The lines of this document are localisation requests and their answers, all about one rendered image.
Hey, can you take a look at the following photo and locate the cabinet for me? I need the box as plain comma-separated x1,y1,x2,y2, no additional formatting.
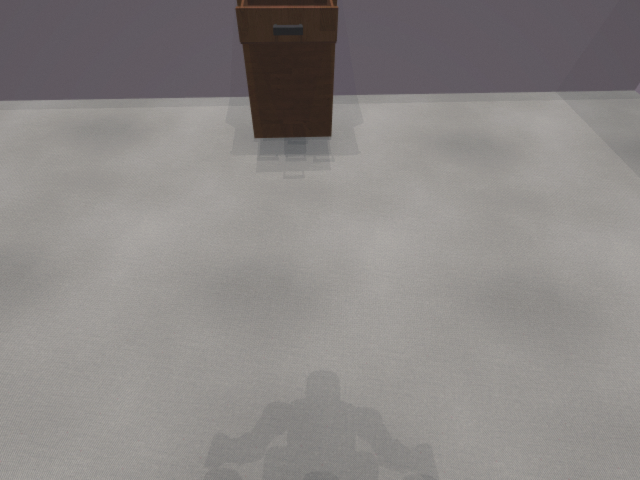
237,0,337,138

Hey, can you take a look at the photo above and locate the handle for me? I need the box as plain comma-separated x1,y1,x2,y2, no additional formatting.
273,24,303,35

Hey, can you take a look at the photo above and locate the drawer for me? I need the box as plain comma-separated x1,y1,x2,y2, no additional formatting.
235,0,338,44

